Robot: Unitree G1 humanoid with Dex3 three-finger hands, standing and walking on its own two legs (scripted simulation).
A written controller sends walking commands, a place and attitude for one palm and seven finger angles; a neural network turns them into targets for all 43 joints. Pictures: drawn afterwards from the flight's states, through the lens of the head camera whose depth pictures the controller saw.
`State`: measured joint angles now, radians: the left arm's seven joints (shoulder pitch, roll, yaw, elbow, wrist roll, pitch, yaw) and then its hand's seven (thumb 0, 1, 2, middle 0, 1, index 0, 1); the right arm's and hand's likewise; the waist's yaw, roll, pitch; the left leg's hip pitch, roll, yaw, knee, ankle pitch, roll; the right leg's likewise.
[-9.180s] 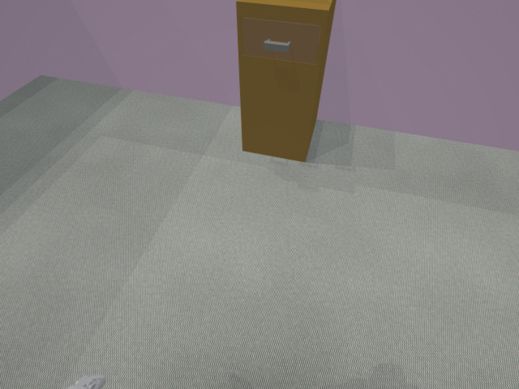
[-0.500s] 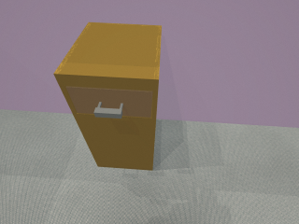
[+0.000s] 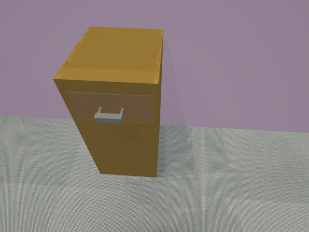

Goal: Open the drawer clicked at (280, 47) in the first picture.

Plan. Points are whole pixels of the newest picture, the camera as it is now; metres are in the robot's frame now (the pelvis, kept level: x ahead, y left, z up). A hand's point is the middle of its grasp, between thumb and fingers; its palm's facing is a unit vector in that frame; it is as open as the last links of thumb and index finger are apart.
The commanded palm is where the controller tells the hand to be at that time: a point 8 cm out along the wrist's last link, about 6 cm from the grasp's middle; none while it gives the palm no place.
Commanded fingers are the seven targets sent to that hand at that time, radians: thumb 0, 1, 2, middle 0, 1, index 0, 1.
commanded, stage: come to a stop and stand still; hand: left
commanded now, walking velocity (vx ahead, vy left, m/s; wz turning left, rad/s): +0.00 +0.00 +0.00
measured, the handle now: (110, 113) +0.56 +0.22 -0.10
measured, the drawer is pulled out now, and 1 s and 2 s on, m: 0.00 0.00 0.00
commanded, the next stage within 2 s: look again from close up in 0.60 s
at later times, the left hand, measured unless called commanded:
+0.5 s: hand out of the picture +0.01 +0.14 -0.17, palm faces +0.03 -0.98 -0.18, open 7.4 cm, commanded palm none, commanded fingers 0.00 0.90 0.90 -0.20 -0.30 -0.20 -0.30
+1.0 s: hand out of the picture +0.01 +0.12 -0.17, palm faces +0.05 -0.98 -0.17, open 7.4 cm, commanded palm none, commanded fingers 0.00 0.90 0.90 -0.20 -0.30 -0.20 -0.30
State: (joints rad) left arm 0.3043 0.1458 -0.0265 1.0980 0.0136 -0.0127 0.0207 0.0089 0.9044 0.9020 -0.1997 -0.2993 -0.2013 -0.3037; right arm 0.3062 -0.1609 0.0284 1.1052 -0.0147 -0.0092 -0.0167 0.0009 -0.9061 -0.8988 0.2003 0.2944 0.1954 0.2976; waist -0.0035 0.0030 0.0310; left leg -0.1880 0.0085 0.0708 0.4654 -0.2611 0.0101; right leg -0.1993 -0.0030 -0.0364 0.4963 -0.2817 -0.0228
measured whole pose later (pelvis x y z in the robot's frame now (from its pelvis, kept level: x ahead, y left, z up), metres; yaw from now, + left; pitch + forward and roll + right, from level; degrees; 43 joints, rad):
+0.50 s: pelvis +0.02 -0.02 +0.00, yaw +0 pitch -1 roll +1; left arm 0.31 0.13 -0.01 1.13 0.02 -0.02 0.03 0.01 0.91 0.90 -0.20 -0.30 -0.20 -0.30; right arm 0.29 -0.14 0.02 1.14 -0.02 -0.01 -0.03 0.00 -0.91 -0.90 0.20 0.29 0.19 0.30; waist 0.00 0.00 0.02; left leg -0.15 0.04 0.05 0.45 -0.28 -0.03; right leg -0.16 0.03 -0.05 0.48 -0.31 -0.06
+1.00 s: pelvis +0.03 -0.04 +0.00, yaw +1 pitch -1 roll +1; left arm 0.32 0.12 -0.01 1.13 0.01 -0.03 0.03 0.01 0.91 0.90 -0.20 -0.30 -0.20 -0.30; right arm 0.29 -0.13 0.02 1.14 -0.02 -0.01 -0.04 0.00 -0.91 -0.90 0.20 0.29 0.19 0.30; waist 0.00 0.00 0.02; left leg -0.13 0.06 0.03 0.43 -0.28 -0.05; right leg -0.13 0.05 -0.07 0.45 -0.31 -0.08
